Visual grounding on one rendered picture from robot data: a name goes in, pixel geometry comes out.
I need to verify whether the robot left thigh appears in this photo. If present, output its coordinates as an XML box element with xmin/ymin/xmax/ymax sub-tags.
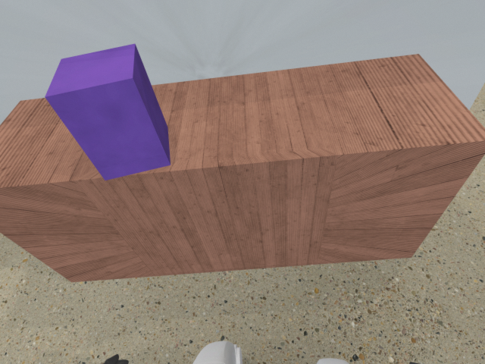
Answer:
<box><xmin>193</xmin><ymin>341</ymin><xmax>243</xmax><ymax>364</ymax></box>

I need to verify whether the carton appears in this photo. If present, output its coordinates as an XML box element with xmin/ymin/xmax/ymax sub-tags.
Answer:
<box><xmin>45</xmin><ymin>44</ymin><xmax>171</xmax><ymax>180</ymax></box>

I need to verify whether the pedestal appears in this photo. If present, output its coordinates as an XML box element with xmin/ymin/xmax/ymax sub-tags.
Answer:
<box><xmin>0</xmin><ymin>54</ymin><xmax>485</xmax><ymax>282</ymax></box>

